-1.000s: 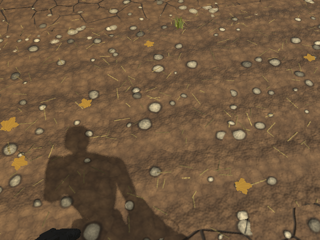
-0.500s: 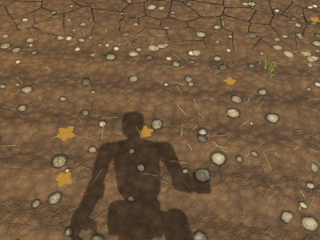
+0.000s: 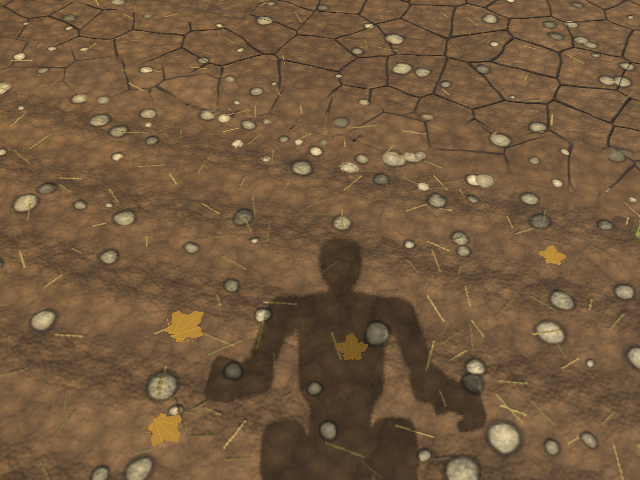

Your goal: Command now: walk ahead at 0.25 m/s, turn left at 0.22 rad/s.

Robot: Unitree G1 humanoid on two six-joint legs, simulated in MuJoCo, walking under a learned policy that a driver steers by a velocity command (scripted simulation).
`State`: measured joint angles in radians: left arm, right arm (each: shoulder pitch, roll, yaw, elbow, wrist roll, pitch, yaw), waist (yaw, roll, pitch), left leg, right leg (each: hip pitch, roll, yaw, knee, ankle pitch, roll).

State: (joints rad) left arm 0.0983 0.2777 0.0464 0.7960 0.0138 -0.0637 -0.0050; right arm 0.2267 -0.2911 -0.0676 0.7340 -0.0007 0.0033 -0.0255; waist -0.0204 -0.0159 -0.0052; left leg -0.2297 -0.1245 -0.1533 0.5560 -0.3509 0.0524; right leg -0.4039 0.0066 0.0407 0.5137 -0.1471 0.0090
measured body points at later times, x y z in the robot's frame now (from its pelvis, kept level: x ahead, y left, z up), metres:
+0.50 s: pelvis +0.17 +0.05 +0.01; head +0.19 +0.07 +0.46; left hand +0.21 +0.33 -0.13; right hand +0.34 -0.21 -0.08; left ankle +0.20 +0.15 -0.73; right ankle +0.09 -0.10 -0.68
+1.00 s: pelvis +0.44 +0.01 -0.01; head +0.48 +0.01 +0.44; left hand +0.64 +0.26 -0.09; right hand +0.44 -0.26 -0.14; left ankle +0.26 +0.15 -0.65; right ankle +0.53 -0.07 -0.73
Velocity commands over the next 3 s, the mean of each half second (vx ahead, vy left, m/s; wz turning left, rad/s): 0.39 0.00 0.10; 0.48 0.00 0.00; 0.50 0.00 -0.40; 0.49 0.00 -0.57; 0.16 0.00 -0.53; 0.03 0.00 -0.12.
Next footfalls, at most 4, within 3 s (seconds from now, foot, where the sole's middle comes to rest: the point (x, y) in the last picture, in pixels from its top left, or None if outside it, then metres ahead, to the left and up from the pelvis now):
0.42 left None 0.24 0.15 -0.77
0.92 right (363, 442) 0.57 -0.07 -0.77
1.40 left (262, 336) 0.83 0.15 -0.77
1.92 right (402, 280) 0.99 -0.20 -0.77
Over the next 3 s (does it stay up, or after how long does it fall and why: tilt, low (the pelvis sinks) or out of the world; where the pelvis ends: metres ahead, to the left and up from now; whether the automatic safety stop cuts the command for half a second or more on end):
stays up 1.09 -0.21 0.00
